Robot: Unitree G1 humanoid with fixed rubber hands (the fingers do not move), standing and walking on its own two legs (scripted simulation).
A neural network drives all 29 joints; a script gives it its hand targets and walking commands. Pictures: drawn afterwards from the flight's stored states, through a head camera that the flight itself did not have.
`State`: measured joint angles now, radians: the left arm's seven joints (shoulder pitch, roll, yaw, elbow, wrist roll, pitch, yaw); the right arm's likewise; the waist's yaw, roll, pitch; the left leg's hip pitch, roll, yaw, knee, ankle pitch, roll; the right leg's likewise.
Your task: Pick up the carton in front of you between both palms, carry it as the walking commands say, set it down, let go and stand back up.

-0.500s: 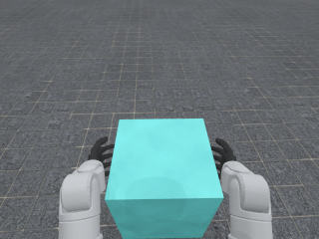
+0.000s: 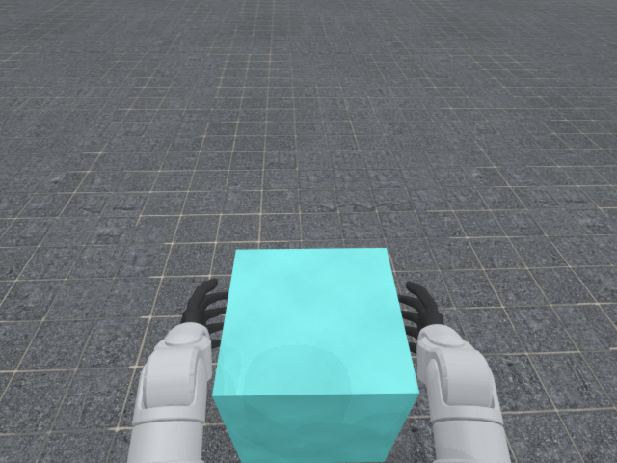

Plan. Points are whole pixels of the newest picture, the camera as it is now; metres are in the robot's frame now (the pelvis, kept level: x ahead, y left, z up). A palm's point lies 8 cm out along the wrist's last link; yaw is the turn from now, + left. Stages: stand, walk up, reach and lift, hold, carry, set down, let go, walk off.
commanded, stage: carry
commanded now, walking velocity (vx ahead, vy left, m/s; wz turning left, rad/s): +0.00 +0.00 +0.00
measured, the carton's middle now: (312, 359) +0.29 +0.00 -0.03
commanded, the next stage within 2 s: hold in 0.60 s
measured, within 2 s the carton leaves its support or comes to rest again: neither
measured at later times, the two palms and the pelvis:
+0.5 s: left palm (197, 331) +0.29 +0.15 +0.04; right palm (424, 333) +0.29 -0.15 +0.04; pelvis +0.00 +0.00 +0.00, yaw +0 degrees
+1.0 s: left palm (204, 343) +0.27 +0.14 +0.04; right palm (443, 357) +0.25 -0.16 +0.05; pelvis -0.03 +0.01 +0.01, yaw -4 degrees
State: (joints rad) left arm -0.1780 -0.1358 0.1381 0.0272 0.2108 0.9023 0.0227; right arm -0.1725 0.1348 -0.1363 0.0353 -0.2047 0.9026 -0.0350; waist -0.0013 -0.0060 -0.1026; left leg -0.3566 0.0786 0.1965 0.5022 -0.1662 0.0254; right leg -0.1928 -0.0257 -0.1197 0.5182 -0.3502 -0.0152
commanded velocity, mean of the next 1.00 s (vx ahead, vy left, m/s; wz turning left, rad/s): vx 0.00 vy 0.00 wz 0.00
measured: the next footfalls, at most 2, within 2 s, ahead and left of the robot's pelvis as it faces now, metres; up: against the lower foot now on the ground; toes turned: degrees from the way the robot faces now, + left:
none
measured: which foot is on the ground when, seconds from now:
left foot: down 0.00-1.00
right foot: down 0.00-1.00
